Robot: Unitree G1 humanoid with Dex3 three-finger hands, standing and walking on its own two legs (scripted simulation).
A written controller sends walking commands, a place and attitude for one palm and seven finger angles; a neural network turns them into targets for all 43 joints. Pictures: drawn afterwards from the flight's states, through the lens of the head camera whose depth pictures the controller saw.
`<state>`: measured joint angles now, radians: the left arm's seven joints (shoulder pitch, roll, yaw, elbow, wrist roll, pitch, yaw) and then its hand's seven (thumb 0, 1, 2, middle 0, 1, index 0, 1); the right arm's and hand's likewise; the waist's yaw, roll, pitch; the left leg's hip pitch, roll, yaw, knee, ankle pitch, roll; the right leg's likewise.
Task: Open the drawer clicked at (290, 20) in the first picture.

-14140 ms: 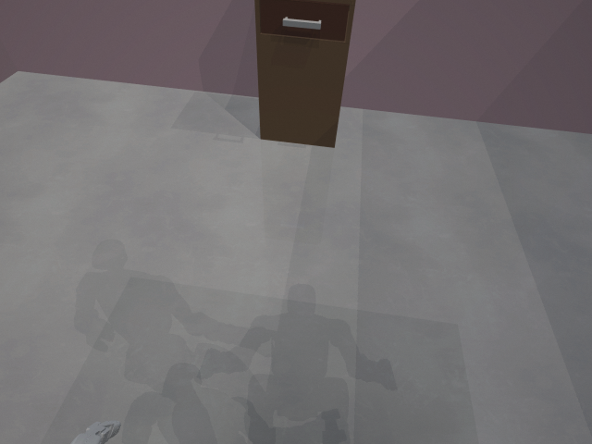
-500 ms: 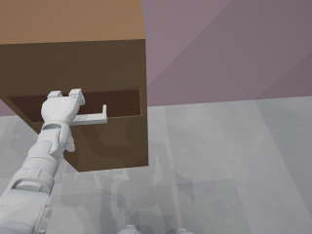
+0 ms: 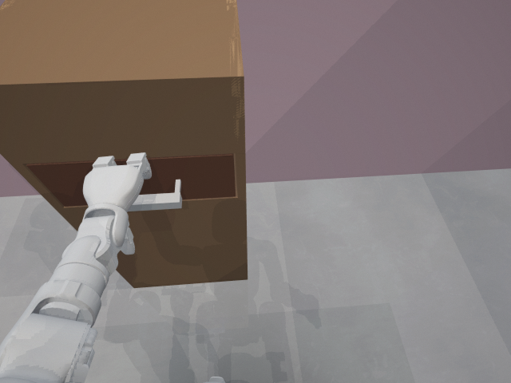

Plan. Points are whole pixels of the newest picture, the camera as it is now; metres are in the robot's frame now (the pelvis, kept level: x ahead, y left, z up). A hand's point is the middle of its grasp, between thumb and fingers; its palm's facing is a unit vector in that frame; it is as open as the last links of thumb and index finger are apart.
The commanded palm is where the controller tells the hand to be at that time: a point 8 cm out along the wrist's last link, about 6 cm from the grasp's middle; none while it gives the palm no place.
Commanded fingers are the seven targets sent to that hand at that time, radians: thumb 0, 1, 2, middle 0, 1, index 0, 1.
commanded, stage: move the hooked fingers above the handle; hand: left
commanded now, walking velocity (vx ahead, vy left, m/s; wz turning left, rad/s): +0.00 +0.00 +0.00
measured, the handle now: (140, 194) +0.48 +0.24 -0.07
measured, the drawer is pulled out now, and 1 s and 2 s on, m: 0.00 0.00 0.00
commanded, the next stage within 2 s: none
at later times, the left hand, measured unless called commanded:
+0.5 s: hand (124, 200) +0.42 +0.24 +0.00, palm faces -0.10 -0.04 -0.99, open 13.8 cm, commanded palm +0.41 +0.23 +0.05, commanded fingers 0.00 -0.50 0.30 -0.30 -1.20 -0.30 -1.20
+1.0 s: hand (129, 203) +0.42 +0.23 -0.01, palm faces -0.10 -0.06 -0.99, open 13.8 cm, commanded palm +0.42 +0.23 +0.05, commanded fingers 0.00 -0.50 0.30 -0.30 -1.20 -0.30 -1.20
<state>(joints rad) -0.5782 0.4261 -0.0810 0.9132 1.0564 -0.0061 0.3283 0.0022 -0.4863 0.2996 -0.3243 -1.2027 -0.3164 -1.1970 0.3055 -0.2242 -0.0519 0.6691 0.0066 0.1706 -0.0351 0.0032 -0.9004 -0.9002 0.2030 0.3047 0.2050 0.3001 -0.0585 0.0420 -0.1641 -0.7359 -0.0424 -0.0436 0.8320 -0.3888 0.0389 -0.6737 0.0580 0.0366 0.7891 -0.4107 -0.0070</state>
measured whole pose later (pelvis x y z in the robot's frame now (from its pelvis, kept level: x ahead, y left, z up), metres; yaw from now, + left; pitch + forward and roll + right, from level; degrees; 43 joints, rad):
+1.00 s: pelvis +0.00 +0.00 -0.01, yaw +1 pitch +18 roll -2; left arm -0.61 0.45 -0.11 0.89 1.05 -0.08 0.30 0.00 -0.49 0.30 -0.32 -1.20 -0.32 -1.20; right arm 0.32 -0.23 -0.06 0.69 0.00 0.15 -0.05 0.00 -0.90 -0.90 0.20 0.30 0.21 0.30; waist -0.06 0.04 -0.16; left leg -0.79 -0.05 -0.06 0.87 -0.40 0.04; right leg -0.71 0.05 0.02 0.82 -0.42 0.00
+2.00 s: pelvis +0.00 -0.01 -0.01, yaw +1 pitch +20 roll -2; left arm -0.63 0.43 -0.07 0.90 1.06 -0.11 0.29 0.00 -0.49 0.30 -0.34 -1.21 -0.32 -1.20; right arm 0.31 -0.24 -0.06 0.69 0.00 0.14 -0.06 0.00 -0.90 -0.90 0.20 0.30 0.21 0.30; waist -0.07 0.04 -0.18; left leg -0.82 -0.04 -0.06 0.89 -0.41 0.03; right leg -0.75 0.06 0.01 0.84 -0.43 -0.02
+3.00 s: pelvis -0.01 +0.00 -0.02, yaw -1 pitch +22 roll -3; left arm -0.65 0.45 -0.02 1.02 1.10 -0.05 0.42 0.00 -0.49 0.30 -0.32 -1.20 -0.32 -1.21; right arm 0.32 -0.23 -0.05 0.71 -0.01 0.15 -0.02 0.00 -0.90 -0.90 0.20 0.30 0.21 0.30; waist -0.09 0.05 -0.20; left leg -0.93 -0.03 -0.05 0.99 -0.44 0.04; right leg -0.87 0.07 0.02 0.93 -0.46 -0.01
